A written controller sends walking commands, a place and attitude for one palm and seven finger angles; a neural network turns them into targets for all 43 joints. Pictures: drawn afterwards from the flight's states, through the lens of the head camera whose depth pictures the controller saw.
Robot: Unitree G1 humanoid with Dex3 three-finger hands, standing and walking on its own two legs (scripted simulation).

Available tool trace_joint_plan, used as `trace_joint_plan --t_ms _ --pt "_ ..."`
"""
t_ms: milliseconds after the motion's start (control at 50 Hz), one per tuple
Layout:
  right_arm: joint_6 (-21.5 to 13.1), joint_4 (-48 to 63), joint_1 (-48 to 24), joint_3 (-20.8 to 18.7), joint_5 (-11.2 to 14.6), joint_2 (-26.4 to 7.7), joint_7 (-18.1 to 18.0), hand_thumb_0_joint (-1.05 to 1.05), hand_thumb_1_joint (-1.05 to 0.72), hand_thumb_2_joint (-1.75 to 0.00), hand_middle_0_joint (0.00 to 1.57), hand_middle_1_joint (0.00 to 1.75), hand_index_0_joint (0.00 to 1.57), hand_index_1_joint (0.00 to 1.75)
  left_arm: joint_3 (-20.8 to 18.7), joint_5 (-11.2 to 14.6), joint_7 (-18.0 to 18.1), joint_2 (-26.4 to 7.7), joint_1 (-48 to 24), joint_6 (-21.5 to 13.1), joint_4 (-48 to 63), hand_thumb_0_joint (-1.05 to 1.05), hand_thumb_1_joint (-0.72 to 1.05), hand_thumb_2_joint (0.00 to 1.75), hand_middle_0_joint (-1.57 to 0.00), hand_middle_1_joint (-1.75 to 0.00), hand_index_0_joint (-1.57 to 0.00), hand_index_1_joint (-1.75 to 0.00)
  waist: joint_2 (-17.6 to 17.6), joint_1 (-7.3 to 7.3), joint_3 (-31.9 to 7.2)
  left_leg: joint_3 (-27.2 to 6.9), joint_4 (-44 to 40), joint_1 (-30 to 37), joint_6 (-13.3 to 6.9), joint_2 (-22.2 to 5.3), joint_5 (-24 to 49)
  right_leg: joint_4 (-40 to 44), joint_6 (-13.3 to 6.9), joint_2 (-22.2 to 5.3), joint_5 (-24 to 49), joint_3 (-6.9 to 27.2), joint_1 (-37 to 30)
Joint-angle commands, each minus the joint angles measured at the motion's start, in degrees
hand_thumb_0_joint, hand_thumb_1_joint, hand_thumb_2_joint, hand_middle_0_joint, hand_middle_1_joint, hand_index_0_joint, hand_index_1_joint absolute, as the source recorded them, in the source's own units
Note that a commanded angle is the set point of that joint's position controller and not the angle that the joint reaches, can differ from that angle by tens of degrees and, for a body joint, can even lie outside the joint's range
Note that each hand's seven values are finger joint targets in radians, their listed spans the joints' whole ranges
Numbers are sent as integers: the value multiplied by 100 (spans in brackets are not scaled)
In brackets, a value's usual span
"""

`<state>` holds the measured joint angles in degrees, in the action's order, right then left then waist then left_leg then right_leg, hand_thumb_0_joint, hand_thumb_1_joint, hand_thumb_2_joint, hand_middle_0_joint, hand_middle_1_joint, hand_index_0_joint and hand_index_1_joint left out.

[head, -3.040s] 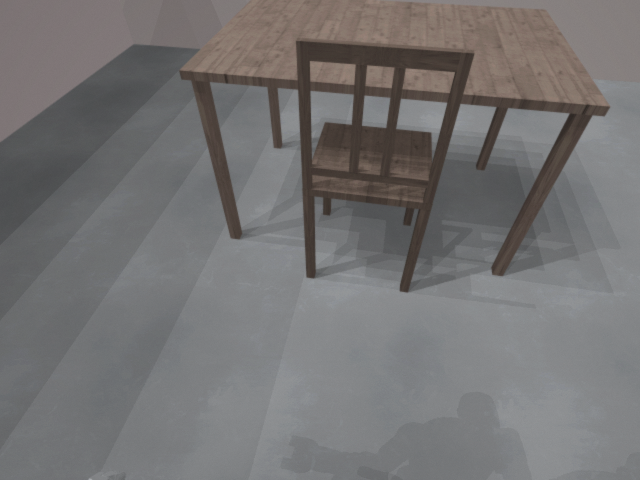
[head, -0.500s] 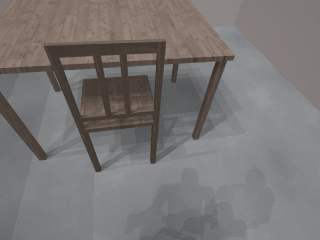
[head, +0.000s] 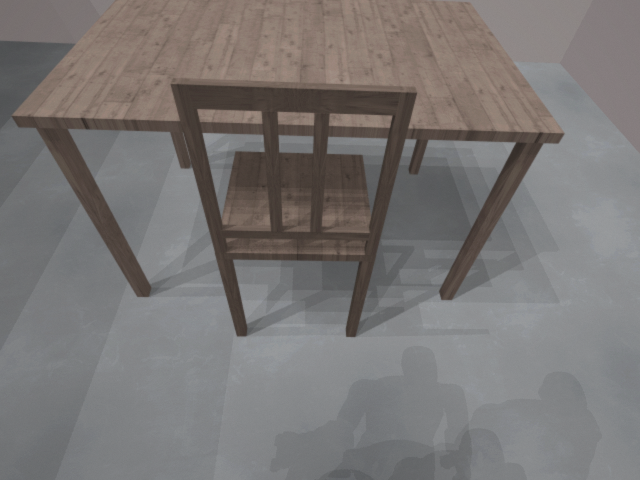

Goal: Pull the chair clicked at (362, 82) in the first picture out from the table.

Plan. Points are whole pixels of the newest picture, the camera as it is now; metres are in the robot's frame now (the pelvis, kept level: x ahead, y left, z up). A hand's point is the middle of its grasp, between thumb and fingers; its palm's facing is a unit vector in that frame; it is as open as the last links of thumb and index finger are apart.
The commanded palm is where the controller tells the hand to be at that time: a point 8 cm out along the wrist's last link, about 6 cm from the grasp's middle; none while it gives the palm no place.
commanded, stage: take the last steps up to it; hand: left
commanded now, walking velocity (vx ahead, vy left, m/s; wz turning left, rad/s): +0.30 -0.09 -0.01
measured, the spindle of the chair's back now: (273, 177) +0.67 +0.13 -0.05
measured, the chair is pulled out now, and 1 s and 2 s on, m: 0.00 0.00 0.00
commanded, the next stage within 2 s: come to a stop and stand still in 0.64 s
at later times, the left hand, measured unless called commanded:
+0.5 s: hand out of the picture +0.09 +0.12 -0.16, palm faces +0.10 -0.98 -0.17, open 7.3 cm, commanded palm none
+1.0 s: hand (239, 423) +0.23 +0.13 -0.17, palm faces +0.05 -0.99 -0.16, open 7.3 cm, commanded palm none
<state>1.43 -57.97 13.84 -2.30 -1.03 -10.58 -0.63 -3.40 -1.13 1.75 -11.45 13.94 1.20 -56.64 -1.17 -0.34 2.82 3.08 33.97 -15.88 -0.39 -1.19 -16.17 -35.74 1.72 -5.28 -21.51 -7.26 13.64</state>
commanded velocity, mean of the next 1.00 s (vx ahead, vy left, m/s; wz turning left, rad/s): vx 0.09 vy -0.07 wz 0.00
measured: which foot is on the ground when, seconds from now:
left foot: down 0.00-0.38, up 0.40-0.72, down 0.74-1.00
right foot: up 0.00-0.36, down 0.38-0.76, up 0.78-1.00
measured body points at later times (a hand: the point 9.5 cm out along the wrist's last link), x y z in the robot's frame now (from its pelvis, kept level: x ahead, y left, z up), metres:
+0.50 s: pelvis +0.10 -0.04 +0.01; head +0.11 -0.05 +0.46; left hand +0.08 +0.17 -0.14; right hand +0.09 -0.27 -0.15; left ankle +0.04 +0.07 -0.66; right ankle +0.10 -0.13 -0.73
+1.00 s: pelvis +0.21 -0.04 +0.02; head +0.24 -0.01 +0.46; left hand +0.23 +0.19 -0.15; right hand +0.27 -0.27 -0.13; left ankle +0.23 +0.05 -0.73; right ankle +0.20 -0.18 -0.69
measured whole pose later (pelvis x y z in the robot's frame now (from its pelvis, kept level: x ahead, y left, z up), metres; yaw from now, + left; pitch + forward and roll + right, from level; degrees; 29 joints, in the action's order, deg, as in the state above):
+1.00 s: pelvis +0.21 -0.04 +0.02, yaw -1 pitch +0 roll -1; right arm -0.2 -60.8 9.3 -1.4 -0.8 -8.0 -3.5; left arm -2.5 -1.3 2.2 -9.3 14.0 1.8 -61.5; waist -2.8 0.8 3.7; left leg 7.5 24.6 -12.2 -2.9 -1.1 -12.1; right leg -46.3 1.3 -2.9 -24.4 -0.9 20.1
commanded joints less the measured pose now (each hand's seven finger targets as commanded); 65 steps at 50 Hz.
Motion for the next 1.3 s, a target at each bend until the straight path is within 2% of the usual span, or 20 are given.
trace_joint_plan --t_ms 0,100,260,320,360,380,440,500,620,680,700,740,760,860,1020,1100,1140,1160,1200,1280 --pt "-194 102 994 -234 -106 -1179 -86 0 -90 -90 20 30 20 30 -24 -50 -59 -301 -226 -59 431 0 90 90 -20 -30 -20 -30 1349 -402 -64 -2817 -2324 1014 -1243 -1961 -658 -2266 -137 248 -1233 493 1996" --pt "-369 147 478 -97 -35 -739 -113 0 -90 -90 20 30 20 30 13 -51 -241 -292 270 -146 -5 0 90 90 -20 -30 -20 -30 686 -82 195 -1432 -2421 799 -1046 -1382 -34 -2023 -114 -5 116 616 1796" --pt "-361 -44 548 -218 -62 -879 -83 0 -90 -90 20 30 20 30 22 -40 -287 -75 185 -199 6 0 90 90 -20 -30 -20 -30 681 -129 397 -1154 -2276 426 -1037 -1427 -518 -276 -129 134 265 298 887" --pt "-343 -99 390 -179 -29 -683 -76 0 -90 -90 20 30 20 30 -45 -63 -253 -172 1016 -300 -316 0 90 90 -20 -30 -20 -30 220 255 152 -726 -1143 -227 -628 -921 -748 949 -189 313 798 257 -642" --pt "-392 63 373 -54 33 -142 -13 0 -90 -90 20 30 20 30 -189 -72 -157 -874 1809 -393 -531 0 90 90 -20 -30 -20 -30 -1610 551 56 391 1237 -1837 -210 149 -1464 2195 -964 -1282 -405 2758 -1752" --pt "-371 203 22 -74 13 -341 -1 0 -90 -90 20 30 20 30 -220 -1 -125 -982 2124 -409 -595 0 90 90 -20 -30 -20 -30 -1613 732 -125 57 2399 -1998 -269 53 -1925 2693 -1352 -1627 -801 3517 -1520" --pt "-361 103 -72 -144 -6 -260 53 0 -90 -90 20 30 20 30 -90 -14 -27 -402 1239 -431 -445 0 90 90 -20 -30 -20 -30 -382 258 173 -253 3180 -2027 -252 -392 -784 2575 -1465 -1282 132 2396 -794" --pt "-303 -34 203 -91 -35 -5 61 0 -90 -90 20 30 20 30 16 -45 3 -182 1023 -517 -414 0 90 90 -20 -30 -20 -30 -338 -20 136 -13 2533 -1514 -83 -410 -426 2432 -1321 -933 1920 1301 -378" --pt "-374 27 -74 -19 -8 189 61 0 -90 -90 20 30 20 30 20 -36 0 -238 1193 -477 -660 0 90 90 -20 -30 -20 -30 -419 115 87 278 712 -672 -95 -201 -159 2173 -1214 -733 2450 1018 -387" --pt "-463 -197 410 4 -16 128 -12 0 -90 -90 20 30 20 30 21 6 -22 -167 1060 -426 -724 0 90 90 -20 -30 -20 -30 -384 -116 69 384 -403 367 -143 -26 519 1523 -932 -422 2328 785 -203" --pt "-511 -333 799 -24 -31 -71 -52 0 -90 -90 20 30 20 30 44 16 -35 -26 1110 -416 -745 0 90 90 -20 -30 -20 -30 22 -252 -100 39 -747 956 -226 -198 810 707 -800 -228 2305 695 -43" --pt "-474 -354 1349 -158 -43 -862 -154 0 -90 -90 20 30 20 30 107 47 -48 276 1265 -382 -517 0 90 90 -20 -30 -20 -30 1707 -248 -392 -2572 -1698 1694 -1323 -2295 2540 -1622 -329 622 -1212 165 1372" --pt "-430 -349 1105 -75 -43 -764 -242 0 -90 -90 20 30 20 30 63 3 12 81 1123 -279 -560 0 90 90 -20 -30 -20 -30 1606 -202 -397 -2431 -1833 1340 -1345 -2315 2958 -2190 -326 470 -1333 707 1298" --pt "-352 -135 -77 51 12 -386 -305 0 -90 -90 20 30 20 30 130 43 37 271 1080 -30 -722 0 90 90 -20 -30 -20 -30 545 231 -215 -602 -1604 589 -1024 -1599 4503 -1332 -15 127 -312 751 491" --pt "-75 7 -80 -237 -35 -797 -247 0 -90 -90 20 30 20 30 -7 3 53 -85 412 131 -153 0 90 90 -20 -30 -20 -30 1124 42 -385 -520 -1235 931 -923 -1621 4370 -807 -65 289 -187 555 533" --pt "-19 87 -216 -252 5 -699 -143 0 -90 -90 20 30 20 30 -24 -21 72 -264 667 -19 -172 0 90 90 -20 -30 -20 -30 755 263 -529 -257 -586 604 -392 -1093 2581 1091 -54 226 1496 462 -390" --pt "6 181 72 -179 84 -168 -65 0 -90 -90 20 30 20 30 -73 -66 95 -947 373 -154 -76 0 90 90 -20 -30 -20 -30 -869 38 -458 293 248 -274 210 -76 -477 1454 -662 -1283 4173 1970 -685" --pt "100 268 -92 -196 61 -212 -80 0 -90 -90 20 30 20 30 -79 -51 72 -1074 462 -139 -40 0 90 90 -20 -30 -20 -30 -778 207 -432 46 973 -292 214 47 -1603 1556 -1087 -1732 4758 2142 -425" --pt "192 281 -175 -225 26 -344 -109 0 -90 -90 20 30 20 30 -106 -45 115 -1003 290 -147 -64 0 90 90 -20 -30 -20 -30 -1258 183 -436 -396 2135 -742 224 54 -1661 1382 -1329 -1582 5348 2124 -594" --pt "239 294 -197 -256 6 -456 -31 0 -90 -90 20 30 20 30 -162 -40 181 -957 237 -121 100 0 90 90 -20 -30 -20 -30 -742 226 -308 -490 3112 -1166 334 77 -955 1385 -1259 -1377 4503 1729 -599"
